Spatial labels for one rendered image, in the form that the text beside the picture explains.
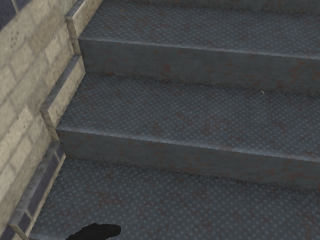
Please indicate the left robot hand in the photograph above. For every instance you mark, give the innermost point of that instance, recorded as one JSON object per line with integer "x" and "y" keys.
{"x": 96, "y": 232}

